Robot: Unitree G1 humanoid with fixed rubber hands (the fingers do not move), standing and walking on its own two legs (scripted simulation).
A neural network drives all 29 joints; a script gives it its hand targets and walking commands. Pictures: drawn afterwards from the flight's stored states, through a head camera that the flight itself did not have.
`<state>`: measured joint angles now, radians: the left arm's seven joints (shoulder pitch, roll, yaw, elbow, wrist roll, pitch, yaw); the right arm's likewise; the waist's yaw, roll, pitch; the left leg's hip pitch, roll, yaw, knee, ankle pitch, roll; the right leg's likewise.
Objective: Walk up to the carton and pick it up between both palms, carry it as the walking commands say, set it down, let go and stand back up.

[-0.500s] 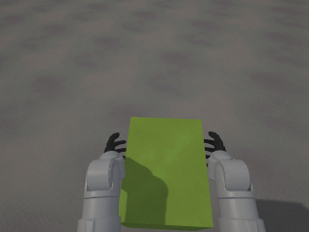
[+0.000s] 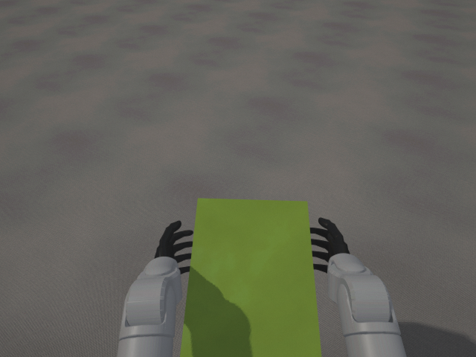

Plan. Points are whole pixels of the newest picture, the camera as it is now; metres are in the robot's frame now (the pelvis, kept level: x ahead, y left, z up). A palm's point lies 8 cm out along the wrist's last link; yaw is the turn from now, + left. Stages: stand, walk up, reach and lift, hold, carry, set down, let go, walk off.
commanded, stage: carry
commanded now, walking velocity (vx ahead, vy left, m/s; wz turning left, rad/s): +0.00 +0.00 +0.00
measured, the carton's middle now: (249, 284) +0.28 +0.00 -0.04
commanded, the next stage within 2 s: none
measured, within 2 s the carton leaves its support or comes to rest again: neither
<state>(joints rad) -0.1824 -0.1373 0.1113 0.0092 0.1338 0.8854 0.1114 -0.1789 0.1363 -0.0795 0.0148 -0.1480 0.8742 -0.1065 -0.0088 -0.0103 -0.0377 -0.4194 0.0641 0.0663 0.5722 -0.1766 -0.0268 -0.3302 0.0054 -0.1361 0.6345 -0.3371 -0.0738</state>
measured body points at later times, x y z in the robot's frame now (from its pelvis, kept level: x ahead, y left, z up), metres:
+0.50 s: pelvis +0.00 +0.02 +0.01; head -0.03 +0.02 +0.45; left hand +0.29 +0.16 +0.04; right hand +0.29 -0.13 +0.04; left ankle +0.07 +0.14 -0.72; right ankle +0.00 -0.07 -0.72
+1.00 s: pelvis +0.00 +0.03 +0.00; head -0.02 +0.03 +0.45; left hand +0.28 +0.17 +0.03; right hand +0.28 -0.12 +0.03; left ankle +0.07 +0.14 -0.72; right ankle +0.00 -0.07 -0.72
